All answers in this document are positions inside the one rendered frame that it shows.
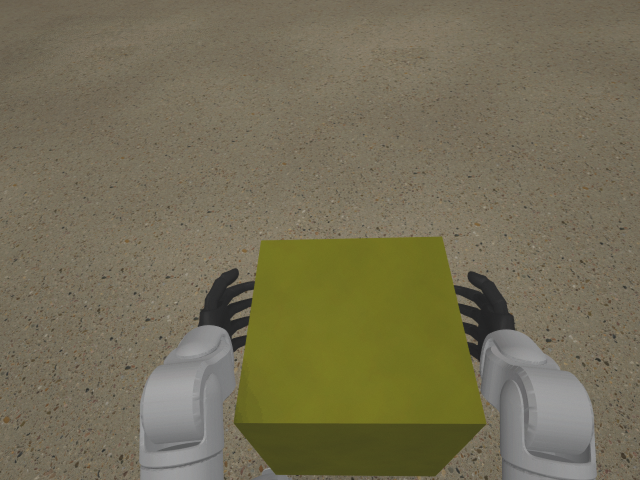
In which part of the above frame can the robot right forearm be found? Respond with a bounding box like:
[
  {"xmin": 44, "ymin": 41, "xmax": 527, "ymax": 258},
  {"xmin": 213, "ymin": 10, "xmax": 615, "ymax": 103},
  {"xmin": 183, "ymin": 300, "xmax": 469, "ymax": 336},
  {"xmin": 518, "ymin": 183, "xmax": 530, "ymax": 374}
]
[{"xmin": 480, "ymin": 329, "xmax": 597, "ymax": 480}]

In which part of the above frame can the robot left hand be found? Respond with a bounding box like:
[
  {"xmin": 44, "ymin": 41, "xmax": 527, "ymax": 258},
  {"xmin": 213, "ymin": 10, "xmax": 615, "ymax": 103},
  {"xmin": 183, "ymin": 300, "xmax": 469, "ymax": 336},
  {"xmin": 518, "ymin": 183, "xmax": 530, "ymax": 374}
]
[{"xmin": 198, "ymin": 268, "xmax": 255, "ymax": 353}]

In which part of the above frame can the left robot shin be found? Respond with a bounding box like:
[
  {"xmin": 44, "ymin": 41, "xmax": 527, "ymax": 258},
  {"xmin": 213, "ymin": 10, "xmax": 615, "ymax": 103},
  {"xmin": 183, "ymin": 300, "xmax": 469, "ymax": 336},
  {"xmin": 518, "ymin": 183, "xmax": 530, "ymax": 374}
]
[{"xmin": 262, "ymin": 468, "xmax": 289, "ymax": 478}]

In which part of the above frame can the carton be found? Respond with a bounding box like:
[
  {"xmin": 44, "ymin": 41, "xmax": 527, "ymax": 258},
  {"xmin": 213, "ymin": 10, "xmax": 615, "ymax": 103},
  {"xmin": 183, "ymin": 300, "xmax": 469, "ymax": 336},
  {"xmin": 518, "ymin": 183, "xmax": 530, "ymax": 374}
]
[{"xmin": 234, "ymin": 237, "xmax": 487, "ymax": 476}]

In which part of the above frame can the robot left forearm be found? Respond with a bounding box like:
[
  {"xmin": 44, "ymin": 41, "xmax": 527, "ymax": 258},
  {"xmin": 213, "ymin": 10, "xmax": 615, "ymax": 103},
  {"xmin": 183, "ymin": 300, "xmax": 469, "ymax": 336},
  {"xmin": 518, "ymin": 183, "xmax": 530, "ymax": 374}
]
[{"xmin": 139, "ymin": 325, "xmax": 236, "ymax": 480}]

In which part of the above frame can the robot right hand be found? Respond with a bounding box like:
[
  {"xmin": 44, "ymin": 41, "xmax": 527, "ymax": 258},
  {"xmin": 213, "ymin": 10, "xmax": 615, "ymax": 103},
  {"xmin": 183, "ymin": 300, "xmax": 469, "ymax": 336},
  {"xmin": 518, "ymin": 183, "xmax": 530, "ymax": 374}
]
[{"xmin": 454, "ymin": 271, "xmax": 516, "ymax": 362}]

